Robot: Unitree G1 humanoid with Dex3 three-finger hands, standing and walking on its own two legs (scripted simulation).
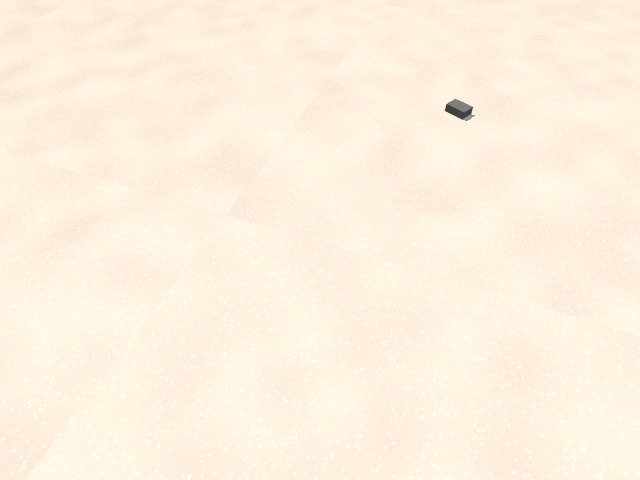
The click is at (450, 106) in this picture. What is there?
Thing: flat box
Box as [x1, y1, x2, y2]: [445, 99, 472, 118]
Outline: 445,108 446,111 460,118 463,118 471,112 472,107 461,101 454,99 447,103
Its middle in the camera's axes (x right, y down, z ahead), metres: +0.78 -0.72 +2.24
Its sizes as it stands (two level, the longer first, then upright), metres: 0.120 0.083 0.044
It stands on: the floor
